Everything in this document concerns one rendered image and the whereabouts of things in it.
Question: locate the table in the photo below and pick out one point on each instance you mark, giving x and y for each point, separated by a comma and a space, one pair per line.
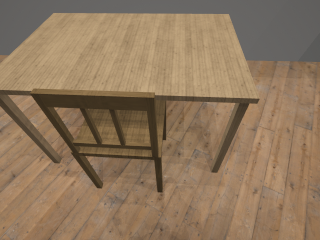
179, 57

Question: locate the chair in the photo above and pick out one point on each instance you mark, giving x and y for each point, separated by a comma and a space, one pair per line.
118, 124

